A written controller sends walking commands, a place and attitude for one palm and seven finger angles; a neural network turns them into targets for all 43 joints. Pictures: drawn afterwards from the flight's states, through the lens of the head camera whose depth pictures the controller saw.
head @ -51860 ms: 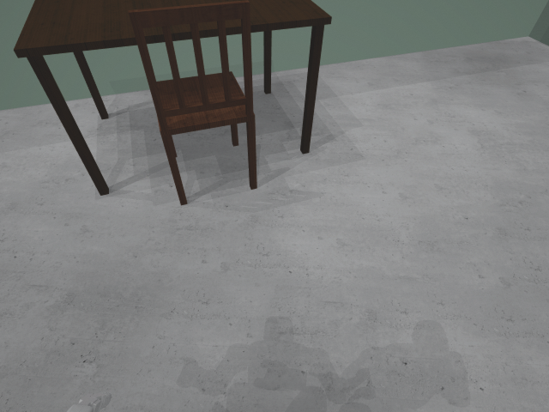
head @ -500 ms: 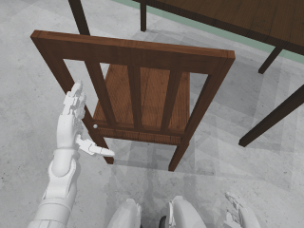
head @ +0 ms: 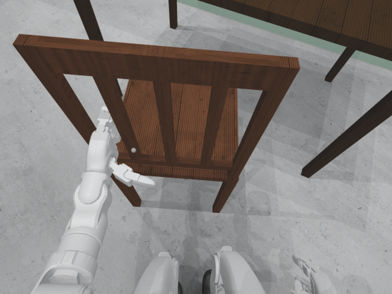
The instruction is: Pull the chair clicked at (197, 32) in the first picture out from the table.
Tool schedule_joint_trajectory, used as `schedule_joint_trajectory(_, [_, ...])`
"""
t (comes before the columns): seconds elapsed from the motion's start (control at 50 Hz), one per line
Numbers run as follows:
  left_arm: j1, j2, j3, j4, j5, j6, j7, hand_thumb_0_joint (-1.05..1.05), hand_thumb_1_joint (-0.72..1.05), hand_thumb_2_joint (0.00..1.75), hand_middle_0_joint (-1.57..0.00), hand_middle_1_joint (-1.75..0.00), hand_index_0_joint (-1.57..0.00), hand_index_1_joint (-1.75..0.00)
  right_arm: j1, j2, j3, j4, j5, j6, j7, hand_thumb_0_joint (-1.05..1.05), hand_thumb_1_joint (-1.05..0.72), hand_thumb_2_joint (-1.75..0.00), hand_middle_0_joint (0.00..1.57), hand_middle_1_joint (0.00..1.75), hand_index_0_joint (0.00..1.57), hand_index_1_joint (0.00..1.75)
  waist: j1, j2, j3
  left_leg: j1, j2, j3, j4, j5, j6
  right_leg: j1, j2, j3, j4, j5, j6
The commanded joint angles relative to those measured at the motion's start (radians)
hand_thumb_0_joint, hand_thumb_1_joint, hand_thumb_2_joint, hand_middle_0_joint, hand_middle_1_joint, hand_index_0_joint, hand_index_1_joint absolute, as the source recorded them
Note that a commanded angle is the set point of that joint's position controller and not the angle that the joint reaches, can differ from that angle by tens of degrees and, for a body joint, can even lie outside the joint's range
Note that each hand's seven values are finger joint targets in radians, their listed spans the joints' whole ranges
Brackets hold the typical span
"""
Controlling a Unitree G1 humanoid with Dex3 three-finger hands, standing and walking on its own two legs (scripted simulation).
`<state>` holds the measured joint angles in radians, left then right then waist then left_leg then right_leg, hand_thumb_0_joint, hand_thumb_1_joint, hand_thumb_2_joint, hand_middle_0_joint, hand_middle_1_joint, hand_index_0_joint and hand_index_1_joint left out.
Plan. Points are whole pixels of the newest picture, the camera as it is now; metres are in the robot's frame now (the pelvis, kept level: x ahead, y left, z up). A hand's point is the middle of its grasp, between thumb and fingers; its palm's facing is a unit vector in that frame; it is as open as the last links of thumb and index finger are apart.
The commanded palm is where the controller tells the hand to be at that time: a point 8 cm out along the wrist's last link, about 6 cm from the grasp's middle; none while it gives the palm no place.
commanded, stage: push the fingers through the gap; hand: left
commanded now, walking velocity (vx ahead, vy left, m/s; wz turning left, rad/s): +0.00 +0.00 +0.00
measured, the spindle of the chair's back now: (167, 129) +0.44 +0.06 +0.02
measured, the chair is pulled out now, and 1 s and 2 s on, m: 0.24 0.24 0.28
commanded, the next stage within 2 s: hook a spindle and tug to test in 0.32 s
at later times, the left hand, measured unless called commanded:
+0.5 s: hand (135, 144) +0.41 +0.12 +0.02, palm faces -0.05 -1.00 -0.02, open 16.9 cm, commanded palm +0.38 +0.18 +0.02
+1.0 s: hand (131, 143) +0.41 +0.13 +0.02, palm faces -0.02 -1.00 -0.02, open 11.6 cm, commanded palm +0.38 +0.17 +0.02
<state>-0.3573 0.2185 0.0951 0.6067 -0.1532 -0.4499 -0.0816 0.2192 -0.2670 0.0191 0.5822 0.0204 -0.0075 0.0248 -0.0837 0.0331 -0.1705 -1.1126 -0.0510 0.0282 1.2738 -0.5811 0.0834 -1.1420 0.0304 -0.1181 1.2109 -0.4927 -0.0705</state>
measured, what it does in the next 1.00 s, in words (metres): stands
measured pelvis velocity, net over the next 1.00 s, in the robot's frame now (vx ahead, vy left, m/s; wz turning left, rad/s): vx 0.01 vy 0.00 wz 0.00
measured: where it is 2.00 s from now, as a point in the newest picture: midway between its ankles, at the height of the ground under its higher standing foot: outside the picture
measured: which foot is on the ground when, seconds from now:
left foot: down 0.00-1.00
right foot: down 0.00-1.00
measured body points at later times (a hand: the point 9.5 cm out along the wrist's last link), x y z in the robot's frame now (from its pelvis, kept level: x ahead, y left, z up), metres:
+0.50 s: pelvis +0.00 +0.00 +0.00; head +0.13 +0.01 +0.43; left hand +0.40 +0.18 +0.02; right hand +0.12 -0.26 -0.12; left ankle +0.01 +0.07 -0.62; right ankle +0.04 -0.08 -0.62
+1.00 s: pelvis +0.01 +0.00 +0.00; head +0.13 +0.01 +0.43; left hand +0.41 +0.19 +0.02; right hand +0.12 -0.26 -0.12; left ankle +0.01 +0.07 -0.62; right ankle +0.04 -0.08 -0.62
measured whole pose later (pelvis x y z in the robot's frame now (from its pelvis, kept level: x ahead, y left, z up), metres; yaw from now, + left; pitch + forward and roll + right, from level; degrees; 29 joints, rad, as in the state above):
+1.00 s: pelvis +0.01 +0.00 +0.00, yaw +0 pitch +25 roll -2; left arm -0.40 0.22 0.11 0.66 -0.16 -0.46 -0.05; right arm 0.23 -0.26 0.01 0.59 0.02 0.02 0.03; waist -0.08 0.04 -0.17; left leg -1.11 -0.05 0.03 1.26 -0.58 0.09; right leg -1.14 0.03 -0.12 1.20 -0.49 -0.07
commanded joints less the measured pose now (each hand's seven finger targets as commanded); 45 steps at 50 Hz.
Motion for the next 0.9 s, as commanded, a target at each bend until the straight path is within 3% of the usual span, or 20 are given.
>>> schedule_joint_trajectory(0.0, [-0.261,0.106,0.028,-0.271,-0.008,-0.091,0.007,0.00,-0.50,0.30,-0.06,-0.08,-0.06,-0.08,0.057,-0.143,-0.065,-0.108,-0.002,-0.029,-0.009,0.00,-0.90,-0.90,0.20,0.30,0.20,0.30,0.004,0.051,-0.499,0.307,0.051,-0.126,-0.180,0.436,-0.071,0.329,-0.020,0.109,-0.128,0.314,0.038])
schedule_joint_trajectory(0.06, [-0.263,0.093,0.024,-0.212,0.000,-0.085,0.021,0.00,-0.50,0.30,-0.06,-0.08,-0.06,-0.08,0.060,-0.146,-0.065,-0.095,-0.003,-0.021,-0.007,0.00,-0.90,-0.90,0.20,0.30,0.20,0.30,-0.016,-0.002,-0.438,0.256,0.054,-0.126,-0.176,0.402,-0.064,0.309,-0.019,0.106,-0.131,0.295,0.042])
schedule_joint_trajectory(0.1, [-0.257,0.103,0.037,-0.172,0.009,-0.084,0.025,0.00,-0.50,0.30,-0.06,-0.08,-0.06,-0.08,0.065,-0.147,-0.065,-0.093,-0.004,-0.017,-0.008,0.00,-0.90,-0.90,0.20,0.30,0.20,0.30,-0.016,-0.037,-0.408,0.206,0.050,-0.119,-0.178,0.354,-0.058,0.324,-0.018,0.109,-0.137,0.270,0.043])
schedule_joint_trajectory(0.14, [-0.281,0.087,0.025,-0.135,0.015,-0.082,0.025,0.00,-0.50,0.30,-0.06,-0.08,-0.06,-0.08,0.069,-0.147,-0.062,-0.090,-0.004,-0.015,-0.007,0.00,-0.90,-0.90,0.20,0.30,0.20,0.30,-0.025,-0.040,-0.385,0.189,0.047,-0.115,-0.177,0.334,-0.054,0.311,-0.018,0.109,-0.138,0.257,0.043])
schedule_joint_trajectory(0.18, [-0.303,0.117,0.050,-0.141,0.014,-0.088,0.021,0.00,-0.50,0.30,-0.06,-0.08,-0.06,-0.08,0.065,-0.149,-0.063,-0.091,-0.004,-0.014,-0.010,0.00,-0.90,-0.90,0.20,0.30,0.20,0.30,-0.016,-0.014,-0.394,0.183,0.043,-0.107,-0.174,0.318,-0.055,0.316,-0.019,0.118,-0.142,0.246,0.041])
schedule_joint_trajectory(0.22, [-0.325,0.122,0.048,-0.181,0.011,-0.099,0.018,0.00,-0.50,0.30,-0.06,-0.08,-0.06,-0.08,0.067,-0.149,-0.065,-0.099,-0.005,-0.015,-0.009,0.00,-0.90,-0.90,0.20,0.30,0.20,0.30,-0.007,0.029,-0.447,0.233,0.044,-0.116,-0.176,0.365,-0.061,0.318,-0.020,0.116,-0.129,0.273,0.038])
schedule_joint_trajectory(0.3, [-0.301,0.120,0.050,-0.210,0.005,-0.106,0.017,0.00,-0.50,0.30,-0.06,-0.08,-0.06,-0.08,0.071,-0.145,-0.067,-0.099,-0.005,-0.014,-0.007,0.00,-0.90,-0.90,0.20,0.30,0.20,0.30,0.000,0.045,-0.495,0.290,0.051,-0.122,-0.177,0.427,-0.071,0.324,-0.018,0.112,-0.126,0.311,0.038])
schedule_joint_trajectory(0.32, [-0.315,0.093,0.017,-0.204,0.007,-0.102,0.014,0.00,-0.50,0.30,-0.06,-0.08,-0.06,-0.08,0.072,-0.145,-0.067,-0.098,-0.004,-0.013,-0.006,0.00,-0.90,-0.90,0.20,0.30,0.20,0.30,-0.016,0.043,-0.484,0.299,0.053,-0.129,-0.176,0.439,-0.070,0.308,-0.018,0.106,-0.125,0.317,0.039])
schedule_joint_trajectory(0.4, [-0.302,0.096,0.032,-0.144,0.011,-0.085,0.018,0.00,-0.50,0.30,-0.06,-0.08,-0.06,-0.08,0.075,-0.150,-0.069,-0.087,-0.003,-0.004,-0.007,0.00,-0.90,-0.90,0.20,0.30,0.20,0.30,-0.022,-0.008,-0.420,0.241,0.053,-0.126,-0.177,0.376,-0.064,0.292,-0.017,0.105,-0.135,0.275,0.043])
schedule_joint_trajectory(0.42, [-0.305,0.090,0.023,-0.148,0.014,-0.085,0.018,0.00,-0.50,0.30,-0.08,-0.13,-0.08,-0.13,0.073,-0.149,-0.067,-0.092,-0.004,-0.005,-0.005,0.00,-0.90,-0.90,0.20,0.30,0.20,0.30,-0.021,0.012,-0.423,0.243,0.050,-0.124,-0.178,0.383,-0.064,0.293,-0.017,0.104,-0.130,0.279,0.040])
schedule_joint_trajectory(0.46, [-0.279,0.092,0.032,-0.159,0.011,-0.085,0.021,0.00,-0.50,0.30,-0.11,-0.24,-0.11,-0.24,0.071,-0.147,-0.069,-0.097,-0.003,-0.002,-0.003,0.00,-0.90,-0.90,0.20,0.30,0.20,0.30,-0.011,-0.004,-0.441,0.247,0.049,-0.119,-0.179,0.392,-0.063,0.316,-0.017,0.107,-0.133,0.295,0.041])
schedule_joint_trajectory(0.52, [-0.298,0.108,0.042,-0.150,0.010,-0.088,0.021,0.00,-0.50,0.30,-0.17,-0.41,-0.17,-0.41,0.069,-0.147,-0.066,-0.098,-0.002,-0.001,-0.005,0.00,-0.90,-0.90,0.20,0.30,0.20,0.30,-0.016,-0.019,-0.425,0.209,0.045,-0.112,-0.175,0.363,-0.056,0.336,-0.017,0.116,-0.139,0.290,0.041])
schedule_joint_trajectory(0.6, [-0.318,0.096,0.028,-0.185,0.011,-0.104,0.019,0.00,-0.50,0.30,-0.24,-0.63,-0.24,-0.63,0.066,-0.142,-0.067,-0.098,-0.004,-0.004,-0.006,0.00,-0.90,-0.90,0.20,0.30,0.20,0.30,-0.011,0.020,-0.458,0.239,0.044,-0.109,-0.170,0.382,-0.061,0.330,-0.018,0.119,-0.134,0.299,0.041])
schedule_joint_trajectory(0.64, [-0.325,0.095,0.024,-0.175,0.012,-0.104,0.017,0.00,-0.50,0.30,-0.27,-0.74,-0.27,-0.74,0.069,-0.144,-0.067,-0.096,-0.003,-0.004,-0.006,0.00,-0.90,-0.90,0.20,0.30,0.20,0.30,-0.021,0.013,-0.449,0.247,0.048,-0.116,-0.170,0.386,-0.062,0.316,-0.016,0.115,-0.133,0.299,0.041])
schedule_joint_trajectory(0.68, [-0.300,0.096,0.029,-0.175,0.009,-0.101,0.015,0.00,-0.50,0.30,-0.31,-0.85,-0.31,-0.85,0.066,-0.143,-0.067,-0.098,-0.003,-0.005,-0.005,0.00,-0.90,-0.90,0.20,0.30,0.20,0.30,-0.011,0.026,-0.455,0.241,0.045,-0.111,-0.173,0.378,-0.061,0.328,-0.016,0.117,-0.136,0.294,0.040])
schedule_joint_trajectory(0.7, [-0.307,0.100,0.028,-0.167,0.009,-0.100,0.014,0.00,-0.50,0.30,-0.32,-0.90,-0.32,-0.90,0.066,-0.145,-0.066,-0.095,-0.002,-0.003,-0.006,0.00,-0.90,-0.90,0.20,0.30,0.20,0.30,-0.016,0.006,-0.441,0.235,0.047,-0.115,-0.174,0.368,-0.062,0.322,-0.016,0.116,-0.138,0.287,0.041])
schedule_joint_trajectory(0.78, [-0.340,0.081,0.007,-0.164,0.008,-0.093,0.006,0.00,-0.28,0.40,-0.39,-1.12,-0.39,-1.12,0.067,-0.146,-0.068,-0.088,-0.001,-0.005,-0.006,0.00,-0.90,-0.90,0.20,0.30,0.20,0.30,-0.029,0.018,-0.434,0.242,0.047,-0.115,-0.170,0.364,-0.059,0.304,-0.017,0.114,-0.142,0.279,0.042])
schedule_joint_trajectory(0.8, [-0.319,0.109,0.034,-0.167,0.008,-0.094,0.008,0.00,-0.22,0.42,-0.41,-1.18,-0.41,-1.18,0.072,-0.149,-0.068,-0.091,-0.002,-0.006,-0.007,0.00,-0.90,-0.90,0.20,0.30,0.20,0.30,-0.014,0.009,-0.451,0.240,0.047,-0.118,-0.174,0.371,-0.061,0.322,-0.016,0.114,-0.137,0.284,0.040])
schedule_joint_trajectory(0.84, [-0.335,0.068,-0.010,-0.173,0.009,-0.093,0.002,0.00,-0.11,0.47,-0.45,-1.29,-0.45,-1.29,0.068,-0.145,-0.067,-0.094,0.000,-0.006,-0.005,0.00,-0.90,-0.90,0.20,0.30,0.20,0.30,-0.029,0.019,-0.450,0.259,0.048,-0.121,-0.172,0.389,-0.061,0.306,-0.017,0.110,-0.138,0.297,0.041])
schedule_joint_trajectory(0.88, [-0.321,0.066,-0.006,-0.159,0.006,-0.089,0.000,0.00,0.00,0.52,-0.48,-1.40,-0.48,-1.40,0.068,-0.147,-0.069,-0.090,0.000,-0.006,-0.006,0.00,-0.90,-0.90,0.20,0.30,0.20,0.30,-0.026,0.019,-0.443,0.265,0.050,-0.123,-0.173,0.381,-0.063,0.293,-0.016,0.108,-0.140,0.282,0.041])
